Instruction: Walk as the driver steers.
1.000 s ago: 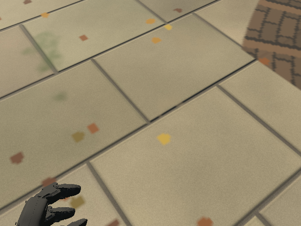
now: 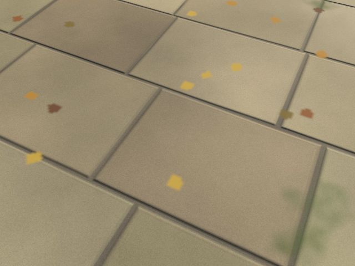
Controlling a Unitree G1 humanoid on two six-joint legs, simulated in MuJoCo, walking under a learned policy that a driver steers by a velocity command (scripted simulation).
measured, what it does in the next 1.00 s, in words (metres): walks ahead, turning left: left foot, then right foot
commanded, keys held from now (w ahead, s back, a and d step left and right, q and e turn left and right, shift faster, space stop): w+q+shift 0.20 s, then w+shift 0.32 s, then shift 0.18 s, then q+shift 0.30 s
